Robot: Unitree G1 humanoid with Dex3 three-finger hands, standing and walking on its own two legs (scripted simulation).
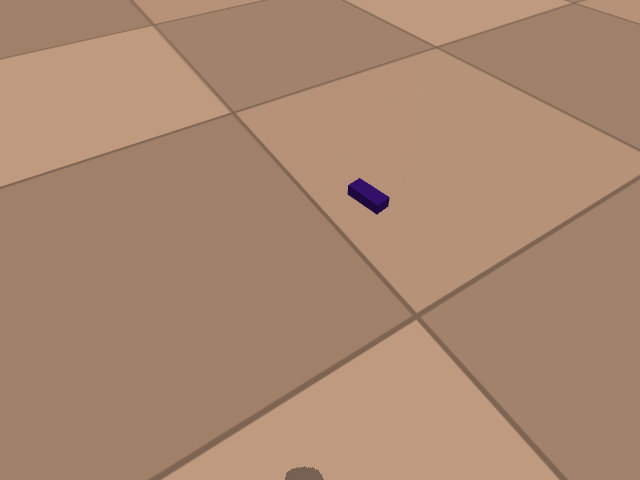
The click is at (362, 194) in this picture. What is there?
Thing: lying carton
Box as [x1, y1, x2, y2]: [348, 178, 389, 213]
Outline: 348,185 348,194 375,213 379,212 387,206 389,197 360,178
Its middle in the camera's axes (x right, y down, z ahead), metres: +0.23 -0.21 +1.80
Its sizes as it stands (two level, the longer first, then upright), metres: 0.187 0.078 0.057
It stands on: the floor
